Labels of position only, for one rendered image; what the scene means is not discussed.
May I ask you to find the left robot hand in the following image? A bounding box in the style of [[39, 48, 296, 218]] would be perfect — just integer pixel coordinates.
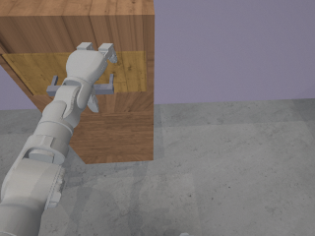
[[66, 42, 118, 113]]

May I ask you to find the cabinet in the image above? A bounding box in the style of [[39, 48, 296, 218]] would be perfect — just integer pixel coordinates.
[[0, 0, 155, 164]]

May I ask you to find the left robot forearm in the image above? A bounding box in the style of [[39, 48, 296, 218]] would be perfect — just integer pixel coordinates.
[[1, 77, 93, 202]]

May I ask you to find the handle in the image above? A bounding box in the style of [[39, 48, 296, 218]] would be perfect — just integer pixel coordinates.
[[46, 74, 114, 96]]

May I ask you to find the robot left upper arm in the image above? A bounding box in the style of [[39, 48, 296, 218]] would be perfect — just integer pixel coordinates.
[[0, 157, 67, 236]]

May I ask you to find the drawer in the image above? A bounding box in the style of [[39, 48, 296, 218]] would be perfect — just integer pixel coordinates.
[[2, 50, 148, 95]]

